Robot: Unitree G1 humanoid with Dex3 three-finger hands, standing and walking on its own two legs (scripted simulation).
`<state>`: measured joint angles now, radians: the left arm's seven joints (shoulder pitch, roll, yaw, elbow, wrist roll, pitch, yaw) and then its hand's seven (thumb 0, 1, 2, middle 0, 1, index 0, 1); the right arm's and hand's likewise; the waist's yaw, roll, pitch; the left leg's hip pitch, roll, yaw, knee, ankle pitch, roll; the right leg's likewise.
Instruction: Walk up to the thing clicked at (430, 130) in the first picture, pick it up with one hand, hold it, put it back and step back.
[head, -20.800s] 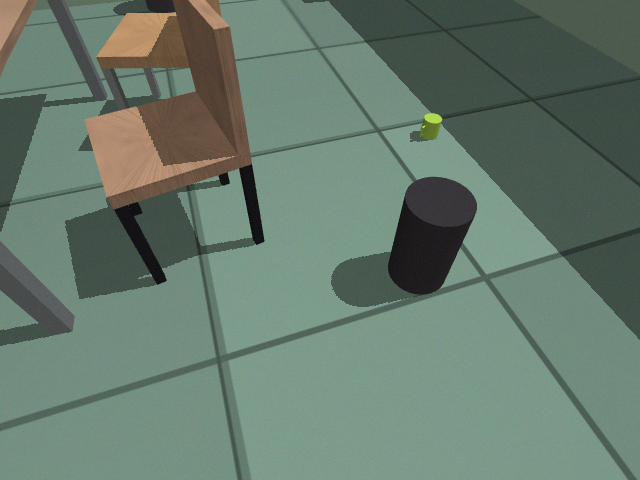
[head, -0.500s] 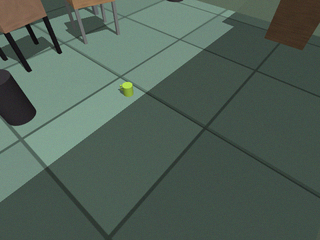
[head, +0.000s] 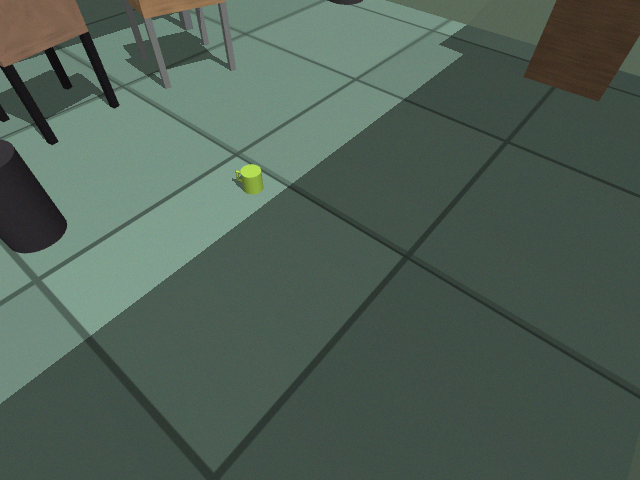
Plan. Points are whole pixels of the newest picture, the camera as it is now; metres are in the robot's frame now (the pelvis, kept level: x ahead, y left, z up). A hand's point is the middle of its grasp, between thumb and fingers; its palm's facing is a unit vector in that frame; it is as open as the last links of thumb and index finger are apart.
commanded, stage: stand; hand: left
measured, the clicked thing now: (248, 178) +1.43 +0.32 -0.73
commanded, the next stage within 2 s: walk up in 0.66 s
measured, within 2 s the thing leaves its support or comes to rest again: neither
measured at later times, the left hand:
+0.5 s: hand out of the picture +0.06 +0.26 -0.16, palm faces -0.03 -0.94 -0.34, open 7.4 cm
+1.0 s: hand out of the picture +0.06 +0.37 -0.18, palm faces +0.03 -0.92 -0.39, open 7.4 cm
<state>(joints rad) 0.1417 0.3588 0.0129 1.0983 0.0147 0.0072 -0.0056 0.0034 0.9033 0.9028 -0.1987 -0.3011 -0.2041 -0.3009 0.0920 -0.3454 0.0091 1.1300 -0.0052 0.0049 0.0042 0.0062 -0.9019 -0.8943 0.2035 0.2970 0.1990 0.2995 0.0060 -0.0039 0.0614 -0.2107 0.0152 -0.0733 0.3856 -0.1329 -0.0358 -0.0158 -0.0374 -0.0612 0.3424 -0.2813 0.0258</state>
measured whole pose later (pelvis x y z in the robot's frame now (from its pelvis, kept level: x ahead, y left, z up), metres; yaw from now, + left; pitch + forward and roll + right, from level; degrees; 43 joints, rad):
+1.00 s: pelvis +0.07 +0.06 -0.03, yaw +3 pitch -4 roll +0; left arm 0.30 0.47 0.10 1.03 0.04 -0.01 -0.05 0.01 0.90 0.90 -0.20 -0.30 -0.20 -0.30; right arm 0.20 -0.43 -0.12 0.97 -0.04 -0.05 0.07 0.01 -0.90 -0.89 0.20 0.30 0.20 0.30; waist 0.01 -0.05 0.09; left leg -0.39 0.02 0.06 0.67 -0.20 0.02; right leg -0.11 -0.11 0.01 0.85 -0.54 -0.04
